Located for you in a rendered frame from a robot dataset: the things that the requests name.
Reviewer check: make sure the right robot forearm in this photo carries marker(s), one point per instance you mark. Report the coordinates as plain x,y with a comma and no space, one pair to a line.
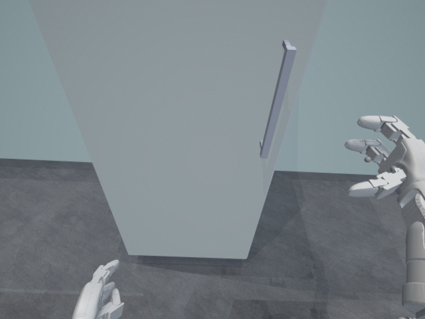
412,203

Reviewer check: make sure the right robot hand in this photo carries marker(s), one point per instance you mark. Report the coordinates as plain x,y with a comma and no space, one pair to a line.
408,157

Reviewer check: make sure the handle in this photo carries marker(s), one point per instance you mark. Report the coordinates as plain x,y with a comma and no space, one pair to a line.
285,70

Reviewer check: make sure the left robot hand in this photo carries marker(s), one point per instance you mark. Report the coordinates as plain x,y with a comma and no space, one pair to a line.
90,304

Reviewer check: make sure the fridge door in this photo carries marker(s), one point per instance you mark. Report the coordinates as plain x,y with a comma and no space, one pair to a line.
172,98

